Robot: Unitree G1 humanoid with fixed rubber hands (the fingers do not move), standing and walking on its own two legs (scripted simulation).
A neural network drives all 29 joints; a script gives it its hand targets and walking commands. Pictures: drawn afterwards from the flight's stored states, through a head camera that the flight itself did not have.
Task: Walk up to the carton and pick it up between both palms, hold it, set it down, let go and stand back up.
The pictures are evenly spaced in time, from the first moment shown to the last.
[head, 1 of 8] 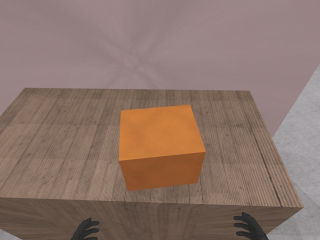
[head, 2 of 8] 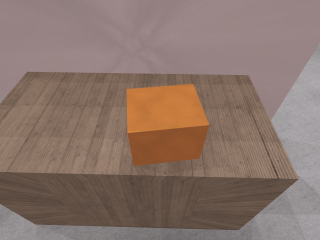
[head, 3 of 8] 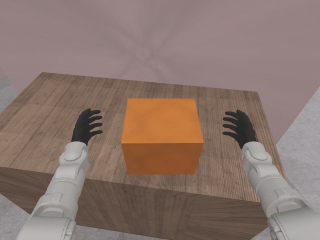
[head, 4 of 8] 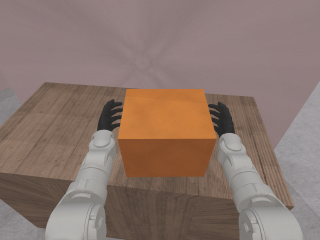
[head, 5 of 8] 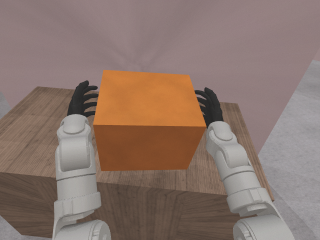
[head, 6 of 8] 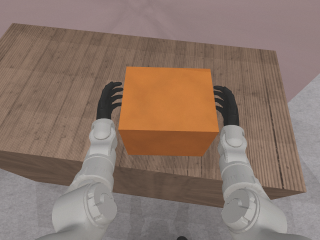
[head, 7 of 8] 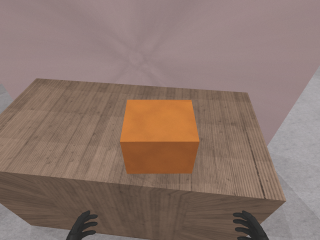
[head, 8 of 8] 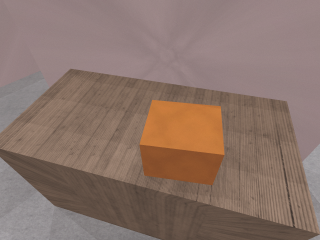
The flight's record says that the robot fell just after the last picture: no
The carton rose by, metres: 0.21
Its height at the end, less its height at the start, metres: +0.00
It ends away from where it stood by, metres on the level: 0.02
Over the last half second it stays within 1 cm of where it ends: yes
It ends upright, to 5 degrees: yes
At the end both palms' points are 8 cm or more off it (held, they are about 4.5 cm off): yes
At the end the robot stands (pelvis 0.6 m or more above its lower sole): yes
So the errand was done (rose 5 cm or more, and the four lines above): yes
